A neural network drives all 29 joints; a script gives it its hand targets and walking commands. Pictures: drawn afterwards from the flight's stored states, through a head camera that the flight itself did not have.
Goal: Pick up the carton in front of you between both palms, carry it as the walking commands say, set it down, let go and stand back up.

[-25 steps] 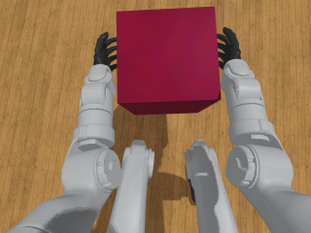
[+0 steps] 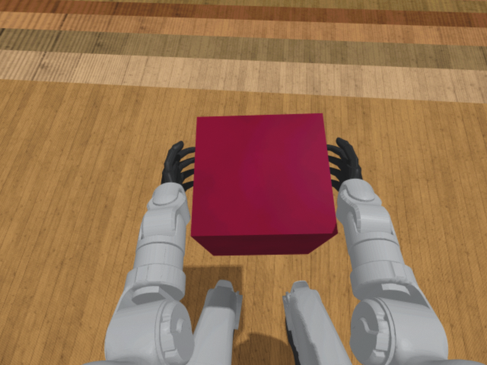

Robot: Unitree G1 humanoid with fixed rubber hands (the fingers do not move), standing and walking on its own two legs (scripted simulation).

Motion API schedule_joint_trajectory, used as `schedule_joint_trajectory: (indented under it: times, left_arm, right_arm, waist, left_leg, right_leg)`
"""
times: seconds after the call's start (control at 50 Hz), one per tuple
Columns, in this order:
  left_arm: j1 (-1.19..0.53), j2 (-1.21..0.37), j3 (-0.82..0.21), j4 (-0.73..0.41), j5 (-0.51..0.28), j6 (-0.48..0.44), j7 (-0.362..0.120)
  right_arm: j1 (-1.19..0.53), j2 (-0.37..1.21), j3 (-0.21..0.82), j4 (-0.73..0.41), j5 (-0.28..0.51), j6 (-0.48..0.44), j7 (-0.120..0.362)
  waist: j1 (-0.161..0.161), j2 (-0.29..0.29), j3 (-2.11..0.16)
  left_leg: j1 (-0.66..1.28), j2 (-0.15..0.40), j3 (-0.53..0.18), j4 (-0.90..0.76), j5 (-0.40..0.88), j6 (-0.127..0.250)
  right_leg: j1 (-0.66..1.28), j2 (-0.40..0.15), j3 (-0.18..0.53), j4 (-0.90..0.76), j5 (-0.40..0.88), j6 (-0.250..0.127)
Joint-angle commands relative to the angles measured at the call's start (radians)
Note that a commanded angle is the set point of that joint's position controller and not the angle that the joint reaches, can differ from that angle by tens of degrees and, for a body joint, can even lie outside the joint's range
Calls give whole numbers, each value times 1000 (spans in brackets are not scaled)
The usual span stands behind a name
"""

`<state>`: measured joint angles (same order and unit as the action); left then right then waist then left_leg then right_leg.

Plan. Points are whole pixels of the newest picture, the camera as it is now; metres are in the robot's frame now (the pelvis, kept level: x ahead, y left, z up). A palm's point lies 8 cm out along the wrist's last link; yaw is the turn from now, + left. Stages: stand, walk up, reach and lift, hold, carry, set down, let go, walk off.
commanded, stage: reach and lift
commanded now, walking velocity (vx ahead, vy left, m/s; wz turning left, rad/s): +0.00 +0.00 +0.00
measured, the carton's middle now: (260, 194) +0.41 +0.01 -0.11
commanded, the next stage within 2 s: hold in 1.72 s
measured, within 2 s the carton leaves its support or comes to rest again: neither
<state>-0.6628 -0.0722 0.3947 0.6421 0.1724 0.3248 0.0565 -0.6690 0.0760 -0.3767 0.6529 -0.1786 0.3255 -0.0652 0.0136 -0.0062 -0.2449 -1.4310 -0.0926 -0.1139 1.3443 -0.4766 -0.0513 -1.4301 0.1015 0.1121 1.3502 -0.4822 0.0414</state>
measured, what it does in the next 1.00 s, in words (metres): rises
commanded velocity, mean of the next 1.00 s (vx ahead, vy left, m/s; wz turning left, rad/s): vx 0.00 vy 0.00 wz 0.00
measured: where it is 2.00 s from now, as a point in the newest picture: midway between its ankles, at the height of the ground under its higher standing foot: (260, 355)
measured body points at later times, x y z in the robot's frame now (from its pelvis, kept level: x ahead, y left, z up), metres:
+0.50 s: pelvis +0.05 +0.00 +0.13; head +0.08 +0.00 +0.58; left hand +0.37 +0.16 +0.11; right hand +0.37 -0.15 +0.11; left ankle +0.07 +0.13 -0.59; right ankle +0.07 -0.13 -0.59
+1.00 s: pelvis +0.04 +0.00 +0.15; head +0.02 +0.00 +0.60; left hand +0.35 +0.16 +0.17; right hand +0.35 -0.15 +0.17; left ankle +0.07 +0.13 -0.59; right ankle +0.07 -0.13 -0.59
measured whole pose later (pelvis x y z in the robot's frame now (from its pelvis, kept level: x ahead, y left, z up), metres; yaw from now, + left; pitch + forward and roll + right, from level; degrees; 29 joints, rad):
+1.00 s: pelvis +0.04 +0.00 +0.15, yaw +0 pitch -3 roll +0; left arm -0.32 -0.16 0.31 0.39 0.29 0.61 -0.01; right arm -0.32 0.16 -0.31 0.40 -0.29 0.61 0.01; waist 0.00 0.00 0.00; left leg -0.20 -0.04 -0.14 0.48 -0.22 -0.02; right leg -0.19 0.05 0.14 0.48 -0.23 0.02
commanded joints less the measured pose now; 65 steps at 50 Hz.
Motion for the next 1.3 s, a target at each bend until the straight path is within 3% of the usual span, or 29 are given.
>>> schedule_joint_trajectory:
  times: [0.0,0.32,0.48,0.6,0.7,0.8,0.96,1.28]
  left_arm:
    - [-532,-1072,-570,36,-126,-15,-254]
    - [-226,-1081,-655,-44,-110,-4,-256]
    - [-103,-1078,-714,-135,-132,80,-268]
    - [-45,-1068,-752,-233,-149,179,-281]
    - [-38,-1043,-698,-236,-122,247,-291]
    - [-122,-1042,-631,-202,-93,262,-307]
    - [-215,-1071,-657,-229,-109,258,-315]
    - [-108,-1044,-681,-303,-121,290,-305]
  right_arm:
    - [-535,1084,560,21,127,-22,244]
    - [-230,1084,652,-68,124,-7,256]
    - [-103,1080,706,-158,144,79,272]
    - [-49,1061,741,-253,159,177,285]
    - [-38,1040,679,-254,131,247,298]
    - [-127,1035,615,-218,103,260,317]
    - [-219,1058,640,-243,117,255,326]
    - [-119,1031,667,-324,133,287,317]
  waist:
    - [3,-2,-654]
    - [-7,7,-417]
    - [-7,7,-280]
    - [-12,6,-142]
    - [-15,6,21]
    - [-9,10,83]
    - [-13,7,-9]
    - [-12,7,-28]
  left_leg:
    - [481,-68,112,-226,223,28]
    - [913,-31,43,-582,408,40]
    - [1135,-13,31,-761,524,39]
    - [1272,-2,27,-886,533,36]
    - [1282,1,36,-951,392,40]
    - [1266,7,48,-962,266,49]
    - [1307,6,52,-951,285,47]
    - [1377,-3,49,-986,447,35]
  right_leg:
    - [490,61,-99,-237,224,-14]
    - [907,24,-42,-584,409,-27]
    - [1126,5,-26,-766,524,-22]
    - [1256,-4,-27,-896,530,-21]
    - [1267,-8,-32,-964,394,-33]
    - [1247,-13,-41,-974,269,-39]
    - [1283,-10,-45,-963,282,-36]
    - [1355,-1,-47,-993,443,-24]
